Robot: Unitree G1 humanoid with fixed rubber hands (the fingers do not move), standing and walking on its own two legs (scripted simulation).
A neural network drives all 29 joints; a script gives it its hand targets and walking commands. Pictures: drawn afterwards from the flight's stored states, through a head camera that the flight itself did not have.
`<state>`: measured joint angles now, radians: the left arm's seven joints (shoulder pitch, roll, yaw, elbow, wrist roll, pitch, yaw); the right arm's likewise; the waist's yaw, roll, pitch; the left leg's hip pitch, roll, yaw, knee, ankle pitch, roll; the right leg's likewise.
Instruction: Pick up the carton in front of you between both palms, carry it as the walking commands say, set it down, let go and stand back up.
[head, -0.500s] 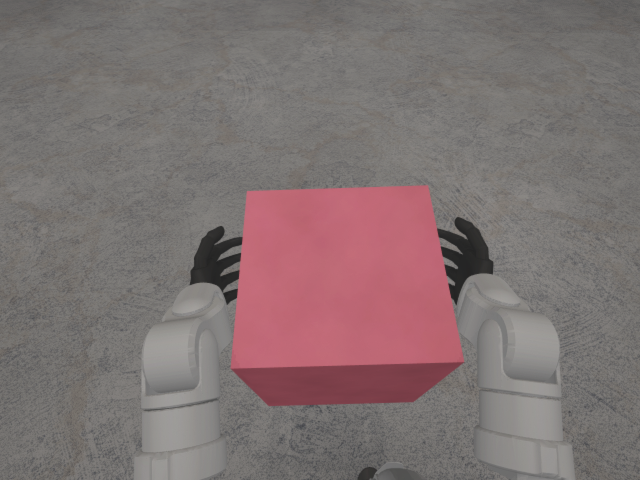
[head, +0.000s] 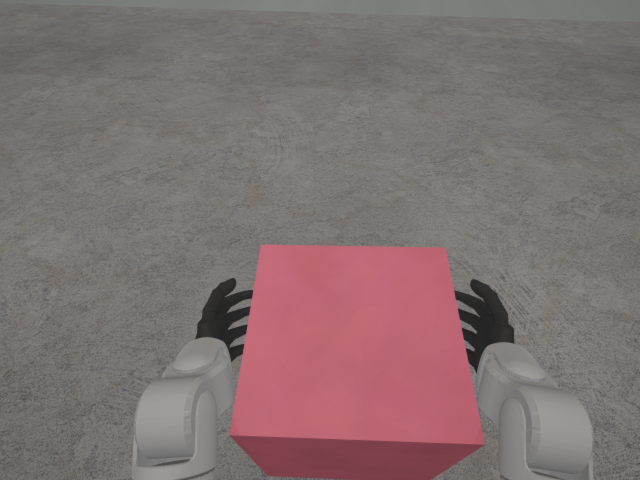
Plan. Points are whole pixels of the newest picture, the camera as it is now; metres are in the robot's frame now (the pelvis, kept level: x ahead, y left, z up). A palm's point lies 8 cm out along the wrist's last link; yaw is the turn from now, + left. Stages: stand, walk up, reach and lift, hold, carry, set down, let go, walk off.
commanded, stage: carry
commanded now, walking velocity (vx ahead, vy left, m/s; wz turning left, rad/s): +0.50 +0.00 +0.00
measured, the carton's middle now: (349, 371) +0.27 -0.01 +0.02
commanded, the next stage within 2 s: none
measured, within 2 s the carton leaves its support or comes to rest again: neither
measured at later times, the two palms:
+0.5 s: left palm (240, 199) +0.52 +0.17 +0.09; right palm (431, 199) +0.52 -0.14 +0.10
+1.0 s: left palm (263, 109) +0.83 +0.17 +0.09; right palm (404, 107) +0.82 -0.13 +0.10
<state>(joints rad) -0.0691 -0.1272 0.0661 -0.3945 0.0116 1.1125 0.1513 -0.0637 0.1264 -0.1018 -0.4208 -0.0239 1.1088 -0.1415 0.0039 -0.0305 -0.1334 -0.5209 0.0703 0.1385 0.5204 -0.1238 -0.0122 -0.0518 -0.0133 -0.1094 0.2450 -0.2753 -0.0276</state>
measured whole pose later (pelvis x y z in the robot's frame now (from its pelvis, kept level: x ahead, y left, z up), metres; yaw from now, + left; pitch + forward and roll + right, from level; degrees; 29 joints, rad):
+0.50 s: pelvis +0.29 +0.02 -0.01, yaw -1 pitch +2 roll -1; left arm 0.05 -0.13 0.04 -0.55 0.05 1.22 0.14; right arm 0.02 0.13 -0.05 -0.52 -0.03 1.19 -0.13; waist -0.02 -0.01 -0.17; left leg 0.11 0.03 0.17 0.22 -0.36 -0.01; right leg -0.56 -0.11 -0.16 0.53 0.03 0.00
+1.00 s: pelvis +0.60 +0.02 -0.02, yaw -1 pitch +3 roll +0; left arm 0.06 -0.13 0.02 -0.56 0.05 1.17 0.13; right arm 0.06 0.13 -0.05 -0.56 -0.04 1.16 -0.12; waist 0.00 -0.02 -0.17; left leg -0.40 0.09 0.21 0.47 -0.12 0.01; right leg -0.05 -0.09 -0.18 0.43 -0.41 0.05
